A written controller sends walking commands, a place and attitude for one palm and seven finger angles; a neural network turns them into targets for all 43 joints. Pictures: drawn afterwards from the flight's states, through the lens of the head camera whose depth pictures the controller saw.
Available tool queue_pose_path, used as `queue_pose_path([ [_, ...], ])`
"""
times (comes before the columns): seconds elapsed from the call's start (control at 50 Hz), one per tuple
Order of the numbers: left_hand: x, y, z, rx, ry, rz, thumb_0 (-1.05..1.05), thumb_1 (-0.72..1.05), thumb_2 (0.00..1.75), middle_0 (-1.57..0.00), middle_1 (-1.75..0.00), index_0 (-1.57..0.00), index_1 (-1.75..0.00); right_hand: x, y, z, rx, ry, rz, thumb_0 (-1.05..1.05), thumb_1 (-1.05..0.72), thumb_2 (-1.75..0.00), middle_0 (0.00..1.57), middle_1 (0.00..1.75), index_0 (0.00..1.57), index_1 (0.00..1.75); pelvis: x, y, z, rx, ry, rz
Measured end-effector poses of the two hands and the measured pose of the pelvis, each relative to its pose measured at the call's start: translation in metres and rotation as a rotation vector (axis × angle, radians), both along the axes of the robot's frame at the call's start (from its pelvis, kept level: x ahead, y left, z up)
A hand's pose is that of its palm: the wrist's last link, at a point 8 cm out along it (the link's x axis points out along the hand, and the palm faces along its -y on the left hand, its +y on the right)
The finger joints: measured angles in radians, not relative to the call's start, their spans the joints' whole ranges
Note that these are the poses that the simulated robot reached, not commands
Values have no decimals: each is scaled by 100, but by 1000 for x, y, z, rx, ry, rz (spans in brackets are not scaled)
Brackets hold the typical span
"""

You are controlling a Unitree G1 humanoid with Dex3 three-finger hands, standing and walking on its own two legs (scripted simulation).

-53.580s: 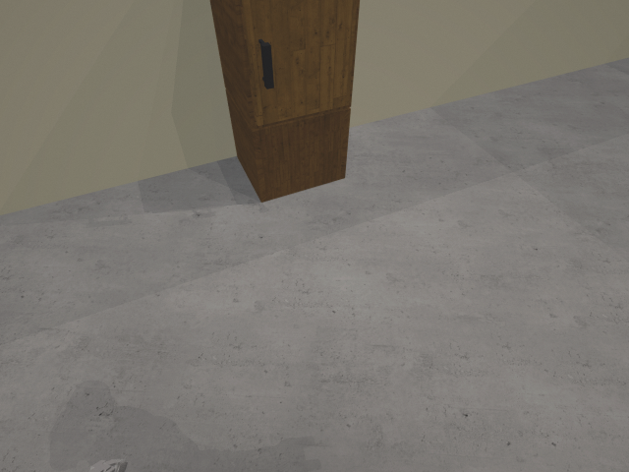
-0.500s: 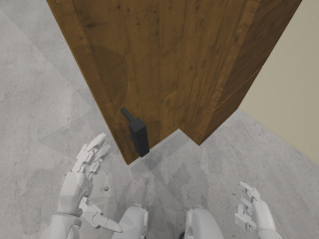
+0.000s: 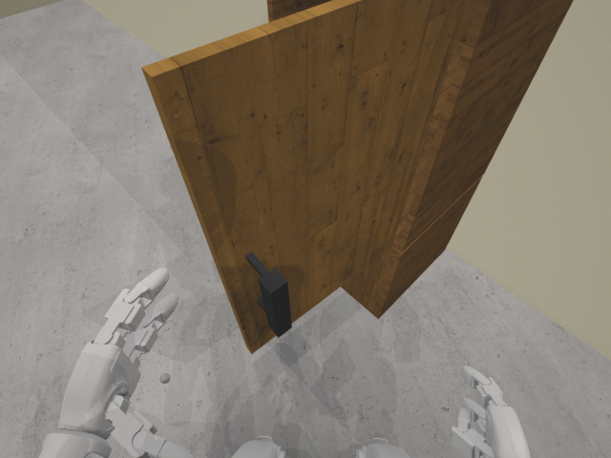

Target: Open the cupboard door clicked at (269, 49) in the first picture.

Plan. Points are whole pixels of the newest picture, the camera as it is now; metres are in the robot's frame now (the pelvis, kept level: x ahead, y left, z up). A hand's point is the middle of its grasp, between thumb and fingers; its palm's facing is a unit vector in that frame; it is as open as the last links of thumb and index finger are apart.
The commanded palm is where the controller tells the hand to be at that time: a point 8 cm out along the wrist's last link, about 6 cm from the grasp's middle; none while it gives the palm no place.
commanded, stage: draw the hand back to the body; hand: left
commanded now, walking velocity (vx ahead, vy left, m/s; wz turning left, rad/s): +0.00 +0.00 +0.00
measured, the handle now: (267, 294) +0.35 +0.08 -0.02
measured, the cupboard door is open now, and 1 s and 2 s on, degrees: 85 85 85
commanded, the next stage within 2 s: step back with the hand held close in 1.14 s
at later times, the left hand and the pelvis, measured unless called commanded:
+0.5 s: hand (43, 317) +0.22 +0.25 +0.17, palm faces +0.32 -0.86 -0.41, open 12.2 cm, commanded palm +0.18 +0.29 +0.20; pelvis +0.03 +0.02 +0.07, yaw -1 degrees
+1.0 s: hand out of the picture +0.23 +0.28 +0.23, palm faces +0.43 -0.80 -0.41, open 7.6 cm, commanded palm +0.18 +0.31 +0.25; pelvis +0.03 +0.02 +0.08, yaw -2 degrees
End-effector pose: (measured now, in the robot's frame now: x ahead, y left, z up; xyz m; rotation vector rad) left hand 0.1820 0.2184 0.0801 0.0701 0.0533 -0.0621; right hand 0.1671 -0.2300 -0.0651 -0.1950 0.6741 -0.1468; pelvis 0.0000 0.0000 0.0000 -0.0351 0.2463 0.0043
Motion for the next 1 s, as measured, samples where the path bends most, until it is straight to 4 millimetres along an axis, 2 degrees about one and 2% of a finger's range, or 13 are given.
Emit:
queue_pose_path([
  [0.1,-2,13,19,46,-4,23,-1,-45,32,-16,-30,-15,-30,8,1,18,-14,-33,-2,1,-90,-90,21,30,20,30,5,3,12,-1,-37,-3],
  [0.2,-7,30,39,230,101,192,-1,-33,36,-16,-30,-16,-30,15,8,35,-16,-33,-21,1,-90,-90,20,30,20,30,14,7,31,5,-86,-10],
  [0.32,-10,48,63,315,122,320,-1,-15,44,-17,-30,-17,-30,21,21,46,-6,-24,6,1,-90,-90,20,30,20,30,23,13,49,9,-146,-9],
  [0.54,5,74,119,364,-22,415,0,22,60,-19,-30,-18,-30,33,36,60,15,-27,56,1,-90,-90,21,30,20,30,35,20,70,13,-232,-14],
  [0.8,7,97,180,435,-215,489,1,67,80,-21,-30,-20,-30,44,32,73,9,-33,77,1,-90,-90,21,30,20,30,37,19,82,13,-287,-26],
  [0.86,5,99,185,435,-236,504,1,76,83,-21,-30,-20,-30,43,30,73,11,-27,76,1,-90,-90,21,30,20,30,35,19,83,14,-294,-27],
  [1.0,2,92,171,401,-179,486,1,86,88,-21,-30,-21,-30,35,24,71,7,-4,63,1,-90,-90,21,30,20,30,31,16,85,15,-304,-32],
])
